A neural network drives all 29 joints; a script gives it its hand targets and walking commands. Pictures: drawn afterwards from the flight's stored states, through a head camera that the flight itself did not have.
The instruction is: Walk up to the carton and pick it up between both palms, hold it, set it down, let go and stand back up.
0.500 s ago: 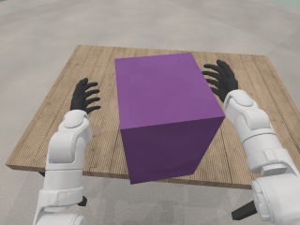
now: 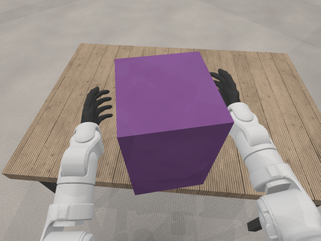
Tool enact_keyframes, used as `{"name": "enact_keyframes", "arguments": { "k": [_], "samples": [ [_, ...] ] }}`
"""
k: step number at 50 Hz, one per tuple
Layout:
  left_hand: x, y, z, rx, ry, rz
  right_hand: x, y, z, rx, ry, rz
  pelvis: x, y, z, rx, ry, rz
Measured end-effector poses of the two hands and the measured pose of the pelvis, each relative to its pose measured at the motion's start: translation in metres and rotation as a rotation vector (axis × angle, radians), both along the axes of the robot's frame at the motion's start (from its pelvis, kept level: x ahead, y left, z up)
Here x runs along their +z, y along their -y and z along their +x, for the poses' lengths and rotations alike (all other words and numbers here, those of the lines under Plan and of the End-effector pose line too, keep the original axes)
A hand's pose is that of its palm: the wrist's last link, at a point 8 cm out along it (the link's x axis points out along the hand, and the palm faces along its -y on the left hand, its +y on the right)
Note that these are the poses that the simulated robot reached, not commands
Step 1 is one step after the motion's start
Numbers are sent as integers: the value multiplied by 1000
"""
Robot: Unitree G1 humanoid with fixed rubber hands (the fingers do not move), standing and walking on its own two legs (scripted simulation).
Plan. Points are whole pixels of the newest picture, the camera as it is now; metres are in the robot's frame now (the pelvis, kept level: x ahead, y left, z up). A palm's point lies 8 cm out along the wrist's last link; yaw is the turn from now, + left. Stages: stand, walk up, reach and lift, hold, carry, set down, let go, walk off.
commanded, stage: reach and lift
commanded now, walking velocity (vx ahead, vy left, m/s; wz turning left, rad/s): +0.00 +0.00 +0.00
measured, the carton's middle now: (164, 129) +0.38 +0.03 +0.06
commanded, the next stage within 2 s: none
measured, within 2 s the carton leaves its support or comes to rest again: leaves its support in 1.68 s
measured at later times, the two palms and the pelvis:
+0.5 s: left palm (98, 118) +0.36 +0.18 +0.12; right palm (221, 102) +0.43 -0.10 +0.12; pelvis +0.00 +0.00 +0.00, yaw -1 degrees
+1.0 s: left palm (99, 118) +0.36 +0.18 +0.12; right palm (220, 104) +0.42 -0.10 +0.12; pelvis -0.01 -0.01 +0.00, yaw +0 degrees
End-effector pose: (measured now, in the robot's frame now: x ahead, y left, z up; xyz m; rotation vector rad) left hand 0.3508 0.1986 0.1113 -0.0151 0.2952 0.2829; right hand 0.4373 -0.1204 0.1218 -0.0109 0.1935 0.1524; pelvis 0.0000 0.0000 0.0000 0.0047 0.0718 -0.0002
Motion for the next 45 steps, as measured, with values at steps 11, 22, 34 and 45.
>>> {"name": "enact_keyframes", "arguments": {
  "k": [11, 22, 34, 45],
  "samples": [
    [4, 12, 5, -9, 21, -22, -2, -19, -6, -17, -8, 19, 0, 1, 2, -6, 11, 1],
    [6, 16, 7, 9, 0, -24, 0, -19, -5, -52, -21, 20, 0, 2, 0, -11, 28, -2],
    [5, 16, 8, 26, 7, -23, 2, -22, -10, -62, -6, 38, -1, 3, -1, -10, 25, -2],
    [5, 17, 7, 48, 10, -16, 3, -24, -14, -80, -6, 41, -1, 5, -5, -6, 34, -2]
  ]
}}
